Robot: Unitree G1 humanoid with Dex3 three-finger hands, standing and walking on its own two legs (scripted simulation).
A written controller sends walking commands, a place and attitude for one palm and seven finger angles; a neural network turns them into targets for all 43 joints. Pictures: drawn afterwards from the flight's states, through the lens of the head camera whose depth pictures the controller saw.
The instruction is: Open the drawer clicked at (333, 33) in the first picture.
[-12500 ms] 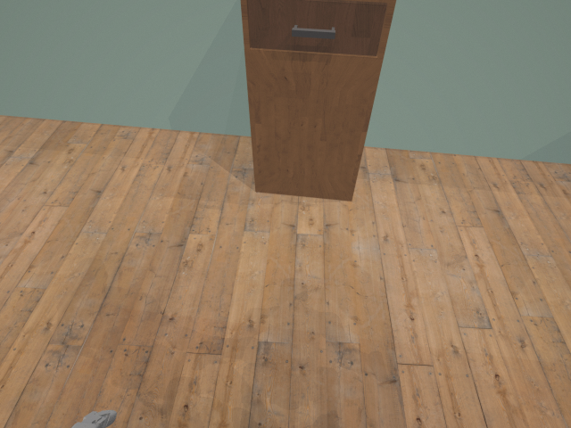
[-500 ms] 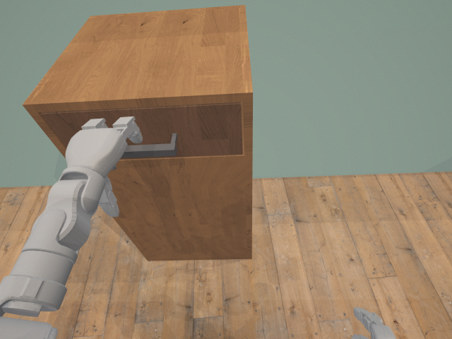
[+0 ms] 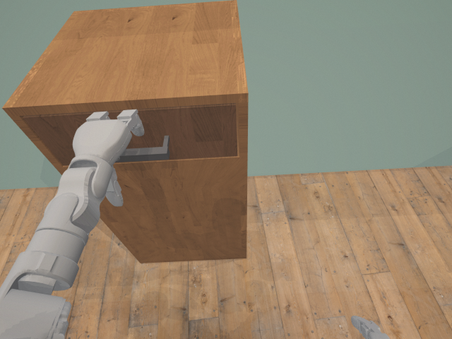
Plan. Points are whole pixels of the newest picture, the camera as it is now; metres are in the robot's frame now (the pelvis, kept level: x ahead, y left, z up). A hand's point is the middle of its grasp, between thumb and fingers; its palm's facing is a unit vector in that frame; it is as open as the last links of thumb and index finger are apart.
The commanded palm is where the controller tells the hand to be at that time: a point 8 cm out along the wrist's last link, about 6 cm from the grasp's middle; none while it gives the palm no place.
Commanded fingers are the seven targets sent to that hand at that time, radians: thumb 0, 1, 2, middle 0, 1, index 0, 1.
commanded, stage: move the hooked fingers above the handle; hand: left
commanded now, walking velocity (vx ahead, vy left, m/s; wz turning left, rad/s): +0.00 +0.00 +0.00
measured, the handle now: (137, 148) +0.48 +0.24 +0.03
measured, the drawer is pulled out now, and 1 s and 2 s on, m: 0.00 0.00 0.00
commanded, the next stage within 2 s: lower the fingers behind the handle in 1.04 s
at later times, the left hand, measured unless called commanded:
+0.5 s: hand (122, 148) +0.43 +0.25 +0.08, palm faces -0.01 -0.03 -1.00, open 13.8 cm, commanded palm +0.41 +0.25 +0.15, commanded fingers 0.00 -0.50 0.30 -0.30 -1.20 -0.30 -1.20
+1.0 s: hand (125, 147) +0.43 +0.24 +0.09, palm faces +0.00 -0.02 -1.00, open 13.8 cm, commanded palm +0.41 +0.25 +0.15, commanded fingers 0.00 -0.50 0.30 -0.30 -1.20 -0.30 -1.20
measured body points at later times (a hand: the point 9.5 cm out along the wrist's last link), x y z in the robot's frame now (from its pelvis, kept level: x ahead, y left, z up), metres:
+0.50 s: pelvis +0.00 +0.00 -0.01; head +0.05 -0.02 +0.44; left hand +0.43 +0.24 +0.14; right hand +0.07 -0.27 -0.15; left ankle -0.04 +0.11 -0.74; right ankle -0.01 -0.12 -0.74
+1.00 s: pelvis -0.01 -0.01 +0.00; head +0.04 -0.03 +0.44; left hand +0.42 +0.23 +0.15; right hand +0.08 -0.27 -0.14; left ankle -0.04 +0.11 -0.74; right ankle -0.01 -0.12 -0.74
